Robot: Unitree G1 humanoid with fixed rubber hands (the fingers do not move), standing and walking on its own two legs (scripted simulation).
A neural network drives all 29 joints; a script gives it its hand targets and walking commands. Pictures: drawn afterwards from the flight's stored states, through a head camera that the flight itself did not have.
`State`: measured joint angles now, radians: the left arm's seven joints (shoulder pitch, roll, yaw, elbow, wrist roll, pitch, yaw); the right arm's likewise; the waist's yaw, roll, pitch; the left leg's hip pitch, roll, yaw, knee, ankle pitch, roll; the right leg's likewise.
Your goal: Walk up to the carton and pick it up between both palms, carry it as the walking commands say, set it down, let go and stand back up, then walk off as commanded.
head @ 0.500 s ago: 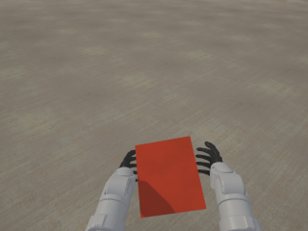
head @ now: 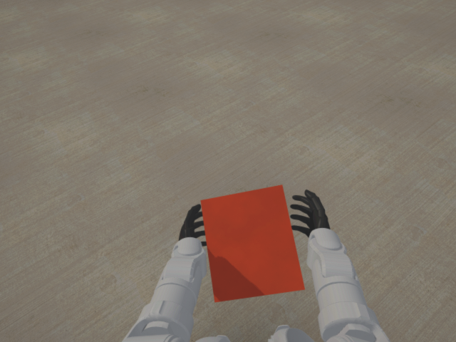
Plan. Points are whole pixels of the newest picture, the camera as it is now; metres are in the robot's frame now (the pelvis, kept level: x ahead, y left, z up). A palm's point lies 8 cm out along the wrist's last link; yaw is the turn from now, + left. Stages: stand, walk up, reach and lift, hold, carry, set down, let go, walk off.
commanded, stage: set down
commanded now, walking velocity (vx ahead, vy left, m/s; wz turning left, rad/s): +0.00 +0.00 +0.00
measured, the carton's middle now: (254, 241) +0.34 -0.02 -0.12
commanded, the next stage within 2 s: none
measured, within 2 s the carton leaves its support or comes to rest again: neither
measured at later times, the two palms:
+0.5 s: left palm (210, 259) +0.31 +0.08 -0.15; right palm (315, 247) +0.33 -0.16 -0.14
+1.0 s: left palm (213, 260) +0.34 +0.08 -0.23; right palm (306, 252) +0.35 -0.16 -0.22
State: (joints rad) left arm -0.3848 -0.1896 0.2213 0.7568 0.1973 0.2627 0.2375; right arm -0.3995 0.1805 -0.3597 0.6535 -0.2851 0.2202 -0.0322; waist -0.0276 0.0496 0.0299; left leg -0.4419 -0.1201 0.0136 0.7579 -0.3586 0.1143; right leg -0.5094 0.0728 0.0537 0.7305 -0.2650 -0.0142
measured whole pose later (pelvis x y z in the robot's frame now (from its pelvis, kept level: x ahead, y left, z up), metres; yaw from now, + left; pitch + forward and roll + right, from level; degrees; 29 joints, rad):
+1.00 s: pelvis -0.05 -0.05 -0.16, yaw +3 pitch +27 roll +2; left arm -0.68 -0.12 0.24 0.71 0.10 0.16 0.26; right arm -0.67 0.12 -0.26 0.66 -0.11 0.12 -0.27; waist -0.01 -0.01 -0.02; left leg -1.44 -0.15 0.00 1.51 -0.55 0.04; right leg -1.51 0.11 -0.01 1.47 -0.43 -0.07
